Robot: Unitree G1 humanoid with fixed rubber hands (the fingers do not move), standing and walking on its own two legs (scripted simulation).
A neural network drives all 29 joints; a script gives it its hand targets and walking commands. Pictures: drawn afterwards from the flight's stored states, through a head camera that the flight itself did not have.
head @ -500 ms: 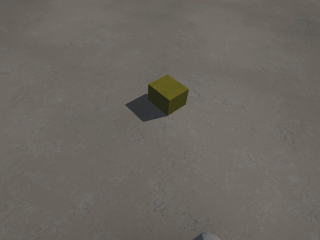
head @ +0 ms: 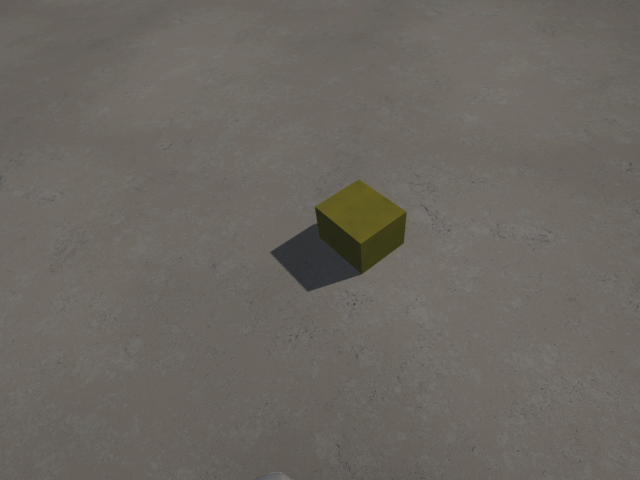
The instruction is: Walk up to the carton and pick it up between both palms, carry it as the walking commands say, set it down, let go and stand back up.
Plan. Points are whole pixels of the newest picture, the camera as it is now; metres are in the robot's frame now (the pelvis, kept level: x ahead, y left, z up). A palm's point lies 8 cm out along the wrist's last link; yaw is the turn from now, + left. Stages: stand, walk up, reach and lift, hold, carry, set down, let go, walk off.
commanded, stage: walk up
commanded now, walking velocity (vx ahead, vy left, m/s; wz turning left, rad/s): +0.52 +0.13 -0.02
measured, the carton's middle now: (360, 225) +1.17 -0.04 -0.69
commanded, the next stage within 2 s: none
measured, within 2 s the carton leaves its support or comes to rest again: neither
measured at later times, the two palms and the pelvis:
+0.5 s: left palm (166, 398) +0.29 +0.31 -0.15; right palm (499, 410) +0.25 -0.20 -0.11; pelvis +0.26 +0.06 +0.00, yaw -1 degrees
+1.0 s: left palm (240, 271) +0.53 +0.21 -0.12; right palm (501, 269) +0.52 -0.29 -0.15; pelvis +0.49 -0.04 +0.00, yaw +0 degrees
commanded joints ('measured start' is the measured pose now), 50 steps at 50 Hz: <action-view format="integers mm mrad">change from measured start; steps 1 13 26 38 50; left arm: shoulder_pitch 65 172 -40 -291 -22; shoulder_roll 113 171 42 63 120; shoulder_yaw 15 34 21 21 16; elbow -23 59 -54 -138 -39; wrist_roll -7 -25 14 0 2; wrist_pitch -11 16 96 70 -5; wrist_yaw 6 21 -39 -59 9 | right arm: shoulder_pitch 23 -150 181 254 175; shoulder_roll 4 -27 -78 -136 1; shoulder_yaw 2 8 3 -20 3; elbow -43 -104 27 47 7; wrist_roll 1 2 20 6 10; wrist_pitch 20 -23 -75 -62 28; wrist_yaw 17 10 -29 -42 -10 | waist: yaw -18 -28 -25 -69 -43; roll -208 -171 108 168 -223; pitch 43 32 3 62 -46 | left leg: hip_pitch -107 177 390 428 35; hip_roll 24 -61 195 203 18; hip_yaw -34 106 -73 36 -44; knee -83 -546 -877 -871 26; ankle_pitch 97 31 282 224 -56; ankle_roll -17 10 79 85 -18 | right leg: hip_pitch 54 128 -412 -193 28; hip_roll -256 -208 -81 -26 -270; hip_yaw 207 81 145 35 193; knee -225 -88 648 157 -104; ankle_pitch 129 302 86 54 603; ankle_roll -68 -69 58 48 -75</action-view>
